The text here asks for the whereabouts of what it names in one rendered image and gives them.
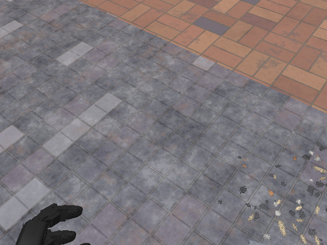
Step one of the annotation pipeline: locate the robot left hand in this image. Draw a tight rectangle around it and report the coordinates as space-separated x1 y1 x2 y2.
16 203 90 245

